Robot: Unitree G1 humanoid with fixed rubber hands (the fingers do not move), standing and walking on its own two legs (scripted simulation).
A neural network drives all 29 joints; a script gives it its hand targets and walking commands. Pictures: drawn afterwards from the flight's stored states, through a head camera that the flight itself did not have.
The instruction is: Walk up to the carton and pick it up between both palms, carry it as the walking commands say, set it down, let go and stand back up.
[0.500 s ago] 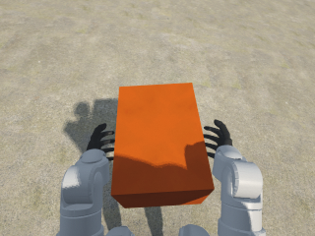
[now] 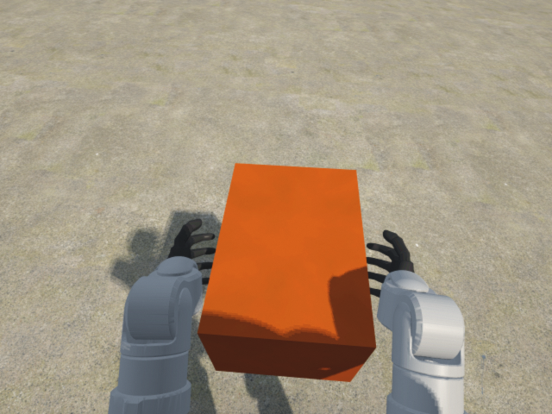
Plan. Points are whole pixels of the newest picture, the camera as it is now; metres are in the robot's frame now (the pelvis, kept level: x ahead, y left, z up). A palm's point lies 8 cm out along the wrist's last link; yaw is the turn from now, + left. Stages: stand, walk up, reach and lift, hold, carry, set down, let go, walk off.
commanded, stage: carry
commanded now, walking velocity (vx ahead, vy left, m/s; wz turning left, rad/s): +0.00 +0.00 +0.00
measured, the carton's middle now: (289, 265) +0.34 -0.03 +0.02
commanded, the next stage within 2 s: none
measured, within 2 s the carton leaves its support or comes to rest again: neither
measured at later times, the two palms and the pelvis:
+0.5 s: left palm (89, 354) +0.18 +0.22 +0.06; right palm (329, 364) +0.18 -0.06 +0.05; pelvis -0.08 +0.08 +0.00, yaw +0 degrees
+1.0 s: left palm out of the picture +0.10 +0.28 +0.04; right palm out of the picture +0.09 -0.01 +0.03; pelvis -0.17 +0.15 +0.01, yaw -4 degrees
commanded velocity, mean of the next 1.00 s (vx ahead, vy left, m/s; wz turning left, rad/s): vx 0.00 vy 0.00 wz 0.00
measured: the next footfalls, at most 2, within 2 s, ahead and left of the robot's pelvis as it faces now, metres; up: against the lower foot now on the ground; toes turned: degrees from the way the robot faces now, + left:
right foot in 0.28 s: -0.01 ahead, -0.09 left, +0.01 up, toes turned -2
left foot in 0.72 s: -0.05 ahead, +0.21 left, +0.00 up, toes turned -16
